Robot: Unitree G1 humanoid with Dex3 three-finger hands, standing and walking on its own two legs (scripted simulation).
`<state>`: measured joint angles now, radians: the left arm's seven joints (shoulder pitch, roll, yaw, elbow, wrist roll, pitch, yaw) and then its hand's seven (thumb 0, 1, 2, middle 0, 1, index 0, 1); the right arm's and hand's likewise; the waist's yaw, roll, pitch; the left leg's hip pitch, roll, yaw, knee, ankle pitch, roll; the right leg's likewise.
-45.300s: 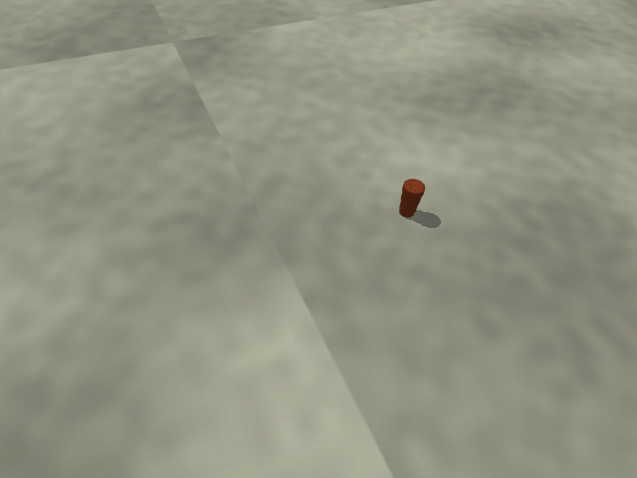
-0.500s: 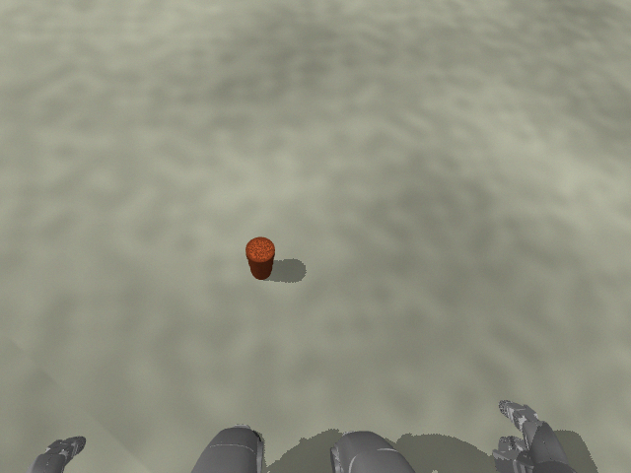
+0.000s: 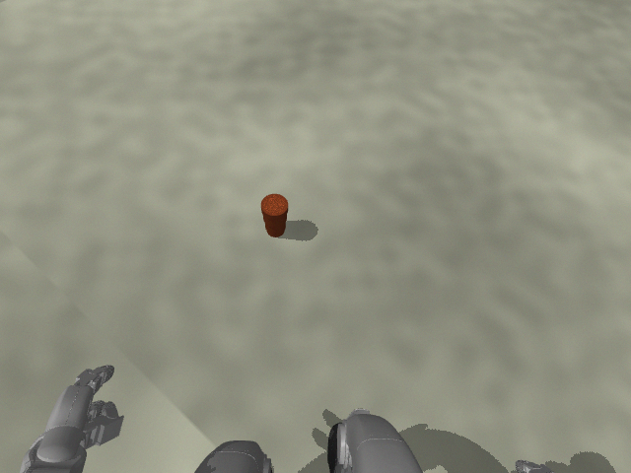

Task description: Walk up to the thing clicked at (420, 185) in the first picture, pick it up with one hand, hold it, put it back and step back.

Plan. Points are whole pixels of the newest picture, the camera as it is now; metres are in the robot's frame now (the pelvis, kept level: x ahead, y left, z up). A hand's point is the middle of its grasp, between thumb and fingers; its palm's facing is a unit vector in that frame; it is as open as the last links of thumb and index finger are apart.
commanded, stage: step back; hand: left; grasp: from the side
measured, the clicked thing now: (275, 217) +0.87 +0.11 -0.67
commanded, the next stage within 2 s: stand in 1.58 s
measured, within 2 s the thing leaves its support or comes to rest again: neither
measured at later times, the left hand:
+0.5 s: hand out of the picture -0.12 +0.22 -0.13, palm faces -0.06 -0.91 -0.41, open 7.4 cm
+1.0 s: hand out of the picture -0.17 +0.21 -0.13, palm faces +0.03 -0.92 -0.39, open 7.4 cm
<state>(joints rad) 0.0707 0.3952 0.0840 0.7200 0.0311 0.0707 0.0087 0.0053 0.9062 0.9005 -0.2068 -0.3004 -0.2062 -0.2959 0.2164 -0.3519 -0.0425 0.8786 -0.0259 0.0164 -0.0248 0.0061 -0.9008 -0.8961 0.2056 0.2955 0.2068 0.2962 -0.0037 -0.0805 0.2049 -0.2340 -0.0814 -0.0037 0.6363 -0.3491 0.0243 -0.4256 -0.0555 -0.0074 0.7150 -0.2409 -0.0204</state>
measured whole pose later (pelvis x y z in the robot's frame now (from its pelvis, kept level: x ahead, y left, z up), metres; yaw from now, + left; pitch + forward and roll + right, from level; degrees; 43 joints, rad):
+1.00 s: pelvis -0.23 -0.07 +0.01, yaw +0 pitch -4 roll -1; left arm 0.23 0.38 0.09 0.98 0.03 -0.02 -0.02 0.01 0.91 0.90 -0.21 -0.30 -0.20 -0.30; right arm 0.25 -0.38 -0.05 0.95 -0.03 0.00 0.03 0.01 -0.90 -0.90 0.21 0.30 0.21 0.30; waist 0.00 0.02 0.05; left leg -0.20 0.03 -0.04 0.65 -0.40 0.00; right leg -0.27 0.01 -0.05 0.59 -0.26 -0.02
